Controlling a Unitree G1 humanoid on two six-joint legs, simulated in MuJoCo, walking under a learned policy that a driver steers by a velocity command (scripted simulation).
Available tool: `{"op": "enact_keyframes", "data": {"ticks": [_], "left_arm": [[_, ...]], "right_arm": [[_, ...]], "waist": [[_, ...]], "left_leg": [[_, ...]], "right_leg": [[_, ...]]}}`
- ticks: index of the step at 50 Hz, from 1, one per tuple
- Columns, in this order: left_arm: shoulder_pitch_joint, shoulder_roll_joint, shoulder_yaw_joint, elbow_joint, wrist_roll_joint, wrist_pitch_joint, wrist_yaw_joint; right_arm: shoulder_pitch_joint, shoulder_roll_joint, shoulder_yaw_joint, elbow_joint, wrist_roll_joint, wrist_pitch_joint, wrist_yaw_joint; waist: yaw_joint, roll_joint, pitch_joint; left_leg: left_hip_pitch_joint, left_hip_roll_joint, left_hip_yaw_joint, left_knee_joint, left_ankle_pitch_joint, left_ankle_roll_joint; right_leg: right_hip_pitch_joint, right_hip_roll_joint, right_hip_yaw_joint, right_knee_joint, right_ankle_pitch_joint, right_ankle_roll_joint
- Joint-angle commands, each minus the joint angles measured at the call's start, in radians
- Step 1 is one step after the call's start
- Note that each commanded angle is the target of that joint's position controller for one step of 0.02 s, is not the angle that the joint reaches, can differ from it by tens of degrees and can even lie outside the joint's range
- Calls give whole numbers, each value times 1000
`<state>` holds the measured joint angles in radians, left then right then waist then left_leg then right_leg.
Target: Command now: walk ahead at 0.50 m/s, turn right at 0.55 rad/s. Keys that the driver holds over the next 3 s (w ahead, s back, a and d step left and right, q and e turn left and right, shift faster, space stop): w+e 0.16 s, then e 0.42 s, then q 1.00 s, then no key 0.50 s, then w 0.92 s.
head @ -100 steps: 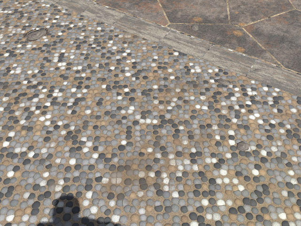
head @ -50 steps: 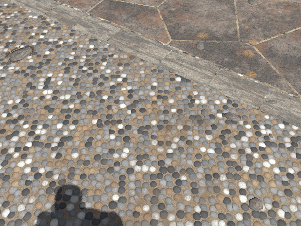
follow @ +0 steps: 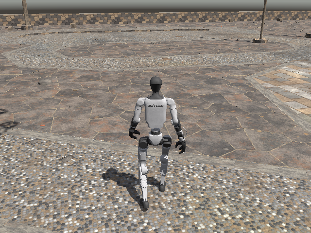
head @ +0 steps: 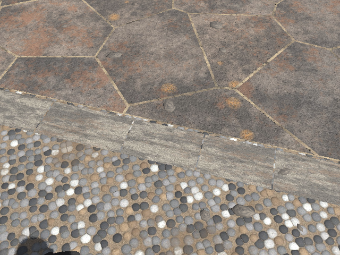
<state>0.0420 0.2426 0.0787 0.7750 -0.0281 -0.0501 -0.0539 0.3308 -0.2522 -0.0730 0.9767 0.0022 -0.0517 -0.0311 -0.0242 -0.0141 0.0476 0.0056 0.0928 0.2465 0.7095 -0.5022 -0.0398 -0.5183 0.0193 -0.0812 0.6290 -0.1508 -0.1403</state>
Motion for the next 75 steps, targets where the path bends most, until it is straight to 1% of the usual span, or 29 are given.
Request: {"op": "enact_keyframes", "data": {"ticks": [1, 2, 5, 13, 17, 20, 21, 22, 23, 24, 25, 26, 29, 34, 38, 39, 40, 41, 43, 47, 54, 55, 56, 57, 58, 60, 62, 68, 75], "left_arm": [[391, 273, 78, 8, 15, -6, 24], [357, 211, 62, 14, 22, -17, 25], [158, 114, 30, -41, 19, -29, 27], [235, 194, 49, -45, 10, -3, 74], [276, 175, 45, -41, 3, 25, 84], [213, 159, 40, -79, 7, 34, 97], [194, 133, 31, -101, 11, 32, 96], [201, 79, 12, -133, 31, 28, 95], [436, 69, 4, -133, 11, 25, 85], [466, 189, 25, -94, 4, 36, 80], [341, 236, 42, -105, -1, 56, 82], [282, 228, 44, -114, 1, 78, 90], [272, 157, 34, -141, 4, 110, 94], [242, 72, -7, -145, 35, 84, 87], [262, 93, -2, -110, 41, 80, 70], [254, 133, 4, -126, 52, 79, 73], [262, 215, 17, -147, 66, 81, 85], [207, 245, 29, -131, 71, 85, 86], [113, 199, 25, -165, 65, 63, 90], [117, 168, 24, -148, 35, 40, 102], [87, 199, 44, -130, 3, 70, 108], [135, 178, 41, -108, 2, 66, 104], [166, 123, 29, -117, 36, 63, 100], [49, 90, 10, -193, 59, 55, 105], [2, 142, 24, -189, 45, 51, 108], [33, 158, 36, -155, 32, 57, 115], [57, 165, 43, -143, 39, 63, 121], [48, 119, 25, -142, 32, 48, 110], [45, 138, 29, -145, 20, 19, 83]], "right_arm": [[-46, -90, 6, -160, 22, -92, 29], [-152, -129, -6, -190, 55, -115, 36], [-133, -145, -22, -172, 6, -102, 22], [-309, -67, -2, -261, -20, -59, 18], [-370, -100, -8, -304, -4, -52, 32], [-289, -146, -24, -292, -14, -68, 37], [-223, -171, -30, -285, -30, -76, 32], [-127, -225, -38, -286, -52, -74, 21], [-97, -239, -39, -275, -53, -54, 26], [-150, -181, -32, -301, -19, -36, 25], [-188, -116, -14, -326, -16, -20, 17], [-229, -101, -3, -327, -23, -2, 12], [-284, -134, -10, -321, -36, 18, 5], [-267, -126, -5, -290, -16, 20, 21], [-239, -116, 10, -261, 10, 29, 46], [-201, -96, 19, -249, 6, 24, 53], [-192, -66, 29, -261, -13, 19, 62], [-183, -69, 23, -283, 4, 16, 55], [-201, -159, -11, -268, 9, 30, 40], [-143, -111, -17, -268, 16, 70, 27], [-110, -105, -17, -310, 19, 81, 66], [-86, -128, -28, -307, 9, 81, 58], [-70, -245, -58, -324, 4, 77, 42], [-36, -332, -71, -344, -27, 65, 49], [-12, -285, -57, -349, -43, 45, 55], [-115, -240, -46, -360, -14, 33, 42], [-169, -207, -30, -375, 10, 47, 23], [-145, -216, -37, -394, 8, 67, -3], [-173, -233, -50, -424, 7, 85, 8]], "waist": [[142, -139, -423], [155, -90, -284], [22, 21, -125], [49, -53, -76], [71, -96, -104], [14, -117, -132], [-18, -92, -187], [-40, 53, -316], [59, 331, -481], [55, 230, -467], [13, 151, -334], [20, 91, -254], [53, 147, -116], [40, 148, -203], [66, 150, -156], [60, 117, -151], [38, -37, -153], [1, -262, -125], [25, -224, -52], [23, -134, -73], [7, -144, -146], [4, -85, -144], [33, 164, -149], [-13, 363, -154], [-62, 203, -206], [-2, 96, -147], [29, 113, -135], [12, 133, -145], [-3, 175, -130]], "left_leg": [[-778, -124, -323, 755, -96, 26], [-867, -68, -340, 730, -1, 57], [-670, 33, -338, 498, 162, 53], [-500, -82, -251, -38, 528, -18], [-465, -131, -292, -191, 564, -5], [-387, -119, -313, -288, 545, 36], [-243, -59, -333, -328, 700, 74], [20, 149, -499, -255, 1092, 146], [286, 406, -839, -243, 1218, 367], [217, 398, -880, -277, 899, 369], [110, 316, -722, -302, 727, 319], [-15, 256, -627, -338, 587, 283], [-292, 147, -427, -442, 464, 256], [-279, 138, -370, -422, 601, 295], [-379, 83, -380, -384, 275, 213], [-448, 57, -384, -361, 192, 144], [-514, -22, -317, -207, 75, 72], [-471, -89, -221, -126, 36, 39], [-472, -99, -215, 80, 71, 20], [-595, -62, -258, 307, -20, -5], [-330, -110, -133, -143, 256, 42], [-238, -121, -175, -252, 391, 72], [-82, 74, -469, -311, 731, 148], [-44, 303, -809, -346, 994, 377], [-29, 301, -788, -357, 911, 422], [-77, 188, -629, -337, 750, 313], [-146, 129, -571, -347, 724, 268], [-125, 83, -589, -356, 549, 263], [-198, 65, -723, -338, 456, 269]], "right_leg": [[962, -362, 922, -321, -146, -320], [882, -330, 766, -338, -69, -257], [459, -216, 473, -368, 178, -178], [213, -65, 251, -314, 514, -72], [299, -89, 365, -220, 358, -26], [368, -88, 454, -71, 323, 4], [332, -34, 430, 56, 287, 41], [181, 47, 331, 326, -44, 94], [-49, 146, 283, 564, -636, 140], [-111, 43, 287, 688, -548, 170], [-156, 13, 238, 730, -463, 196], [-156, -15, 204, 717, -401, 210], [-39, -43, 137, 602, -303, 210], [159, -49, 116, 226, -256, 184], [400, -4, 67, -171, -42, 140], [483, -72, 143, -207, 2, 106], [514, -251, 315, -241, 97, 46], [300, -342, 376, -308, -45, -53], [239, -300, 317, -322, -59, -52], [363, -336, 252, -248, 372, -74], [364, -314, 126, -109, 320, -5], [302, -275, 76, -25, 186, 56], [89, -174, -34, 239, -122, 161], [-160, -9, 34, 453, -560, 216], [-184, -27, 154, 600, -563, 209], [-206, -56, 172, 600, -390, 192], [-146, -54, 171, 564, -277, 204], [-104, -15, 174, 321, -169, 234], [55, 21, 183, 85, -212, 218]]}}
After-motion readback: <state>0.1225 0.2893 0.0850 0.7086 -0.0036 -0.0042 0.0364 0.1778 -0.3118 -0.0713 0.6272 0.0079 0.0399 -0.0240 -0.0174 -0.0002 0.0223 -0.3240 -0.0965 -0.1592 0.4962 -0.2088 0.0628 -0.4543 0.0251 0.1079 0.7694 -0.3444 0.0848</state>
